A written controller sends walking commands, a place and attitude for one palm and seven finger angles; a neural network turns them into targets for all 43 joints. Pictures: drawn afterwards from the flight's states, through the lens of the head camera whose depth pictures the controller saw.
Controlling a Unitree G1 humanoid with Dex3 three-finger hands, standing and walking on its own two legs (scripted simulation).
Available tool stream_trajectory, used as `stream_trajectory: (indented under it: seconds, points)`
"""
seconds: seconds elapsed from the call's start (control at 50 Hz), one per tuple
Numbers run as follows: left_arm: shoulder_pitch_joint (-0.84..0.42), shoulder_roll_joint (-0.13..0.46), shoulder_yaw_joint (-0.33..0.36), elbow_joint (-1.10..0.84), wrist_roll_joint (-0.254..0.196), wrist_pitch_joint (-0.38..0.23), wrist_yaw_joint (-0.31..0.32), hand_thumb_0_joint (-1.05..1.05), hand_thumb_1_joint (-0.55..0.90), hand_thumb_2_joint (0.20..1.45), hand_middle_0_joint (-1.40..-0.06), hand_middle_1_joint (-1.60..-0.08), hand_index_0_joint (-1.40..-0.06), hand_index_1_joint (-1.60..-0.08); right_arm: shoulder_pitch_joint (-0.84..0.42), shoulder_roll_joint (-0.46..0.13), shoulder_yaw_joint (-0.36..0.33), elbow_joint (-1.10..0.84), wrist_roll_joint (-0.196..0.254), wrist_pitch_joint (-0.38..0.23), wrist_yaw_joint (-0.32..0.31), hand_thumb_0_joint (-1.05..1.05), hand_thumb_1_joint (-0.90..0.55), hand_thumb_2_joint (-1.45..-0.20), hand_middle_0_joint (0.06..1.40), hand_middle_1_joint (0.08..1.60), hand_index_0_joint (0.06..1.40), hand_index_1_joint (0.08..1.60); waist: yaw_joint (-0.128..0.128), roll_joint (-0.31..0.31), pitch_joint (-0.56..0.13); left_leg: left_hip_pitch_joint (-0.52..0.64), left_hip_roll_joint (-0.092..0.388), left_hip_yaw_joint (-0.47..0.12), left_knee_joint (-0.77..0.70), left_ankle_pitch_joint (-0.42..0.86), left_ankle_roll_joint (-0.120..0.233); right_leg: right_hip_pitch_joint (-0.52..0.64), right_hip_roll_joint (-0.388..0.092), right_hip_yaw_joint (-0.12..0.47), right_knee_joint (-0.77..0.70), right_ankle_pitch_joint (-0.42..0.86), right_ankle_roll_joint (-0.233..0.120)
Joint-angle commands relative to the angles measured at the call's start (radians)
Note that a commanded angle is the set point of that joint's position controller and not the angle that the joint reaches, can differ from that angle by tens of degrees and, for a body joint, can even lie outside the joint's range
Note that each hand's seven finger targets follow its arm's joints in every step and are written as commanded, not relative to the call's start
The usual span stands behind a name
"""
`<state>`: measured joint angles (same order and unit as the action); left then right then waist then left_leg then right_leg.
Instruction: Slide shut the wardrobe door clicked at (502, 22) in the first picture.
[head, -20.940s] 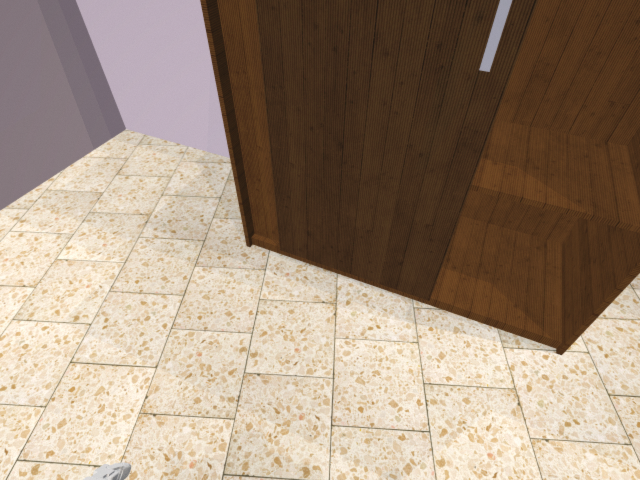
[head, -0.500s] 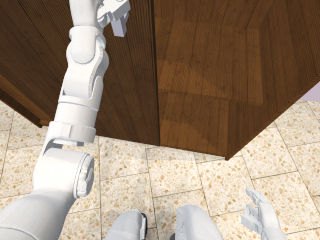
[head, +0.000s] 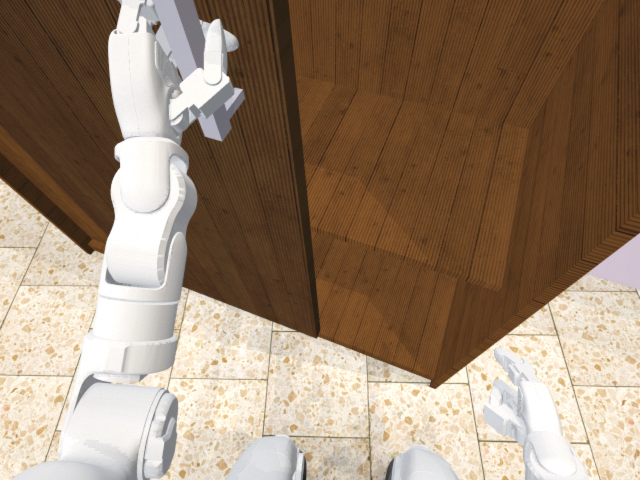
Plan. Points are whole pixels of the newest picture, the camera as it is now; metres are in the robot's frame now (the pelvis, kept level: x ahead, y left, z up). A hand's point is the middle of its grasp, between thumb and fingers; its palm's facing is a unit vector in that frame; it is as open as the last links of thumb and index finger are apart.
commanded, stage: step sideways, sliding the door along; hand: left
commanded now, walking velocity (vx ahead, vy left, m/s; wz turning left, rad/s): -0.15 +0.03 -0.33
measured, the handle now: (193, 4) +0.44 +0.17 +0.29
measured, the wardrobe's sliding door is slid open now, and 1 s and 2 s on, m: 0.35 0.01 0.00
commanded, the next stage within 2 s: stop walking and hold the door there in 1.28 s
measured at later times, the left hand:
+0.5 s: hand (416, 132) +0.36 -0.02 +0.25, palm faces -0.11 -0.99 +0.03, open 6.6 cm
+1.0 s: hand out of the picture +0.32 -0.17 +0.24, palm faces -0.19 -0.98 -0.06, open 6.9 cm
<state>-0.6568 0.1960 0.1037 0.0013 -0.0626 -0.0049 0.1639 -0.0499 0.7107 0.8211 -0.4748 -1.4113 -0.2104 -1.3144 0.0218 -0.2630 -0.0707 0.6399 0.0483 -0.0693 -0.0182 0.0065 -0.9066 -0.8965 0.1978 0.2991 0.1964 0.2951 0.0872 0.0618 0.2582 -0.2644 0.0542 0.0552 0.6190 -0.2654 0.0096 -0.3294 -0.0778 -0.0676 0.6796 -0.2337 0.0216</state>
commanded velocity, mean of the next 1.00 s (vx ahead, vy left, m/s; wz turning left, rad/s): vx -0.24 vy -0.22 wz -0.17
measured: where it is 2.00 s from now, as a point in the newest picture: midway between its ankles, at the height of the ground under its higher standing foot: outside the picture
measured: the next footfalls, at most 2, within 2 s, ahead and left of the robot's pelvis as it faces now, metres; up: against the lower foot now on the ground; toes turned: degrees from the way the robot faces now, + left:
right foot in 0.28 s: +0.08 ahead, -0.17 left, +0.00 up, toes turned -9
right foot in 0.82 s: +0.05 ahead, -0.27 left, +0.00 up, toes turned -14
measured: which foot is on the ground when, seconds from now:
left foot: down 0.00-0.84, up 0.86-1.00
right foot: down 0.00-0.00, up 0.02-0.26, down 0.28-0.52, up 0.54-0.80, down 0.82-1.00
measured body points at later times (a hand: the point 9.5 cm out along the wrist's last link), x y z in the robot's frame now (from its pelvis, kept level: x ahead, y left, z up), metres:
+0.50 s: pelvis +0.04 -0.06 +0.02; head +0.14 -0.08 +0.45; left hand +0.36 +0.04 +0.24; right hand +0.27 -0.28 -0.08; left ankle +0.06 +0.08 -0.71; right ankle +0.04 -0.17 -0.71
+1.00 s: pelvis -0.06 -0.18 +0.01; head +0.02 -0.22 +0.45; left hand +0.32 -0.12 +0.25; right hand +0.09 -0.42 -0.11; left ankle -0.05 -0.02 -0.68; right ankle +0.01 -0.26 -0.72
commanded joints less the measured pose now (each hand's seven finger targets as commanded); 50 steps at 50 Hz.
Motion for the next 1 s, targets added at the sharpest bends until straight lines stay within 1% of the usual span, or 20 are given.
stream_trajectory:
  seconds: [0.0,0.08,0.24,0.28,0.32,0.34,0.4,0.44,0.46,0.5,0.52,0.58,0.72,0.76,0.8,0.82,0.84,0.88,0.92,0.98]
  points:
    - [-0.440,-0.185,-0.398,-0.448,-0.014,-0.196,-0.129,0.000,0.900,0.900,-0.450,-1.400,-0.450,-1.400,-0.018,-0.074,-0.044,-0.178,0.016,-0.060,0.059,0.000,-0.900,-0.900,0.200,0.300,0.200,0.300,-0.117,0.089,-0.659,0.480,0.420,-0.218,-0.182,0.701,0.218,-0.145,0.071,0.104,0.468,-0.311,-0.025]
    - [-0.348,-0.239,-0.470,-0.542,-0.002,-0.174,-0.129,0.000,0.900,0.900,-0.450,-1.400,-0.450,-1.400,-0.028,-0.042,-0.008,-0.183,0.016,-0.095,0.076,0.000,-0.900,-0.900,0.200,0.300,0.200,0.300,-0.121,0.213,-0.522,0.490,0.289,0.015,-0.134,0.800,0.131,-0.171,0.037,0.055,0.313,-0.189,-0.019]
    - [-0.147,-0.171,-0.461,-0.720,0.032,-0.193,-0.132,0.000,0.900,0.900,-0.450,-1.400,-0.450,-1.400,-0.028,-0.046,0.023,-0.237,0.005,-0.113,0.085,0.000,-0.900,-0.900,0.200,0.300,0.200,0.300,-0.112,0.073,-0.512,0.465,0.254,0.075,0.048,0.801,0.049,0.083,0.082,-0.022,-0.200,0.197,-0.011]
    - [-0.095,-0.133,-0.436,-0.729,0.043,-0.202,-0.132,0.000,0.900,0.900,-0.450,-1.400,-0.450,-1.400,-0.039,-0.021,0.028,-0.243,0.005,-0.103,0.078,0.000,-0.900,-0.900,0.200,0.300,0.200,0.300,-0.113,-0.139,-0.544,0.275,0.165,0.101,0.174,0.529,0.006,0.272,-0.007,0.060,-0.234,0.782,-0.029]
    - [0.005,-0.102,-0.393,-0.757,0.042,-0.201,-0.106,0.000,0.900,0.900,-0.450,-1.400,-0.450,-1.400,-0.038,-0.007,0.014,-0.235,0.007,-0.093,0.059,0.000,-0.900,-0.900,0.200,0.300,0.200,0.300,-0.080,-0.470,-0.573,-0.104,-0.009,-0.006,0.360,-0.277,-0.034,0.522,-0.208,0.398,-0.129,1.480,-0.168]
    - [0.083,-0.102,-0.393,-0.754,0.040,-0.200,-0.094,0.000,0.900,0.900,-0.450,-1.400,-0.450,-1.400,-0.023,-0.001,0.013,-0.227,0.002,-0.090,0.056,0.000,-0.900,-0.900,0.200,0.300,0.200,0.300,-0.078,-0.444,-0.566,-0.140,-0.001,-0.048,0.365,-0.375,-0.018,0.516,-0.238,0.410,-0.120,1.512,-0.171]
    - [0.071,-0.171,-0.465,-0.900,0.030,-0.244,-0.096,0.000,0.900,0.900,-0.450,-1.400,-0.450,-1.400,-0.063,0.038,0.048,-0.213,-0.008,-0.089,0.062,0.000,-0.900,-0.900,0.200,0.300,0.200,0.300,-0.109,-0.254,-0.609,-0.112,0.019,-0.032,0.025,-0.208,-0.017,0.524,-0.201,0.306,-0.044,1.340,-0.171]
    - [0.083,-0.133,-0.444,-0.903,0.037,-0.271,-0.093,0.000,0.900,0.900,-0.450,-1.400,-0.450,-1.400,-0.065,0.022,0.033,-0.190,-0.021,-0.064,0.065,0.000,-0.900,-0.900,0.200,0.300,0.200,0.300,-0.134,-0.168,-0.652,0.176,0.057,0.044,-0.198,0.226,-0.022,0.345,-0.122,0.193,0.041,1.059,-0.116]
    - [0.084,-0.122,-0.436,-0.864,0.033,-0.276,-0.100,0.000,0.900,0.900,-0.450,-1.400,-0.450,-1.400,-0.075,0.014,0.016,-0.207,-0.018,-0.059,0.068,0.000,-0.900,-0.900,0.200,0.300,0.200,0.300,-0.130,-0.130,-0.665,0.353,0.157,-0.002,-0.215,0.547,0.005,0.186,-0.068,0.130,0.088,0.765,-0.072]
    - [0.099,-0.129,-0.414,-0.787,0.048,-0.286,-0.129,0.000,0.900,0.900,-0.450,-1.400,-0.450,-1.400,-0.060,-0.035,-0.013,-0.222,-0.036,-0.038,0.094,0.000,-0.900,-0.900,0.200,0.300,0.200,0.300,-0.099,0.112,-0.654,0.529,0.477,-0.213,-0.167,1.155,0.180,-0.147,0.057,0.120,0.354,-0.293,-0.027]
    - [0.064,-0.079,-0.350,-0.698,0.072,-0.270,-0.129,0.000,0.900,0.900,-0.450,-1.400,-0.450,-1.400,-0.038,-0.059,-0.024,-0.199,-0.031,-0.022,0.100,0.000,-0.900,-0.900,0.200,0.300,0.200,0.300,-0.114,0.051,-0.587,0.539,0.488,-0.132,-0.165,1.155,0.189,-0.238,0.079,0.141,0.440,-0.335,-0.024]
    - [-0.021,-0.041,-0.286,-0.702,0.090,-0.264,-0.107,0.000,0.900,0.900,-0.450,-1.400,-0.450,-1.400,-0.082,-0.019,-0.006,-0.189,-0.053,-0.025,0.086,0.000,-0.900,-0.900,0.200,0.300,0.200,0.300,-0.122,0.203,-0.462,0.435,0.447,-0.043,-0.174,1.024,0.162,-0.242,0.061,0.118,0.399,-0.279,-0.021]
    - [-0.106,0.019,-0.194,-0.536,0.072,-0.245,-0.119,0.000,0.900,0.900,-0.450,-1.400,-0.450,-1.400,-0.111,0.003,-0.005,-0.167,-0.023,-0.035,0.070,0.000,-0.900,-0.900,0.200,0.300,0.200,0.300,-0.124,0.175,-0.429,0.246,0.403,0.072,-0.135,0.672,0.048,0.065,0.076,0.029,0.079,-0.083,-0.007]
    - [-0.101,0.039,-0.162,-0.516,0.061,-0.236,-0.119,0.000,0.900,0.900,-0.450,-1.400,-0.450,-1.400,-0.128,0.021,0.008,-0.167,-0.009,-0.038,0.062,0.000,-0.900,-0.900,0.200,0.300,0.200,0.300,-0.117,0.116,-0.443,0.177,0.360,0.069,-0.047,0.460,0.019,0.178,0.056,0.033,-0.065,0.052,0.002]
    - [-0.158,0.089,-0.145,-0.535,0.054,-0.230,-0.117,0.000,0.900,0.900,-0.450,-1.400,-0.450,-1.400,-0.105,0.062,0.020,-0.169,0.018,-0.047,0.052,0.000,-0.900,-0.900,0.200,0.300,0.200,0.300,-0.115,-0.174,-0.469,0.137,0.177,0.119,0.167,0.012,0.013,0.211,-0.041,0.111,-0.292,0.397,-0.014]
    - [-0.155,0.148,-0.114,-0.540,0.049,-0.223,-0.108,0.000,0.900,0.900,-0.450,-1.400,-0.450,-1.400,-0.115,0.071,0.023,-0.187,0.016,-0.052,0.043,0.000,-0.900,-0.900,0.200,0.300,0.200,0.300,-0.102,-0.386,-0.478,0.014,0.038,0.085,0.366,-0.329,0.023,0.155,-0.184,0.358,-0.370,0.593,-0.089]
    - [-0.099,0.170,-0.089,-0.523,0.042,-0.201,-0.088,0.000,0.900,0.900,-0.450,-1.400,-0.450,-1.400,-0.131,0.072,0.037,-0.177,0.004,-0.066,0.033,0.000,-0.900,-0.900,0.200,0.300,0.200,0.300,-0.076,-0.375,-0.475,-0.008,-0.005,-0.008,0.503,-0.390,0.038,0.069,-0.273,0.470,-0.420,0.587,-0.158]
    - [-0.151,0.080,-0.148,-0.583,0.021,-0.209,-0.095,0.000,0.900,0.900,-0.450,-1.400,-0.450,-1.400,-0.115,0.064,0.023,-0.158,0.007,-0.080,0.040,0.000,-0.900,-0.900,0.200,0.300,0.200,0.300,-0.109,-0.374,-0.570,-0.053,0.030,-0.109,0.524,-0.310,-0.039,0.229,-0.211,0.386,-0.262,0.668,-0.158]
    - [-0.143,0.087,-0.106,-0.564,0.007,-0.214,-0.078,0.000,0.900,0.900,-0.450,-1.400,-0.450,-1.400,-0.095,0.073,0.040,-0.136,-0.002,-0.059,0.032,0.000,-0.900,-0.900,0.200,0.300,0.200,0.300,-0.112,-0.271,-0.629,-0.056,0.002,-0.042,0.329,-0.275,-0.054,0.356,-0.154,0.278,-0.239,0.625,-0.157]
    - [-0.144,0.118,-0.066,-0.476,0.012,-0.213,-0.062,0.000,0.900,0.900,-0.450,-1.400,-0.450,-1.400,-0.067,0.047,0.026,-0.141,-0.001,-0.027,0.017,0.000,-0.900,-0.900,0.200,0.300,0.200,0.300,-0.091,-0.267,-0.670,0.039,-0.031,0.032,0.038,-0.218,-0.033,0.361,-0.135,0.281,-0.293,0.450,-0.153]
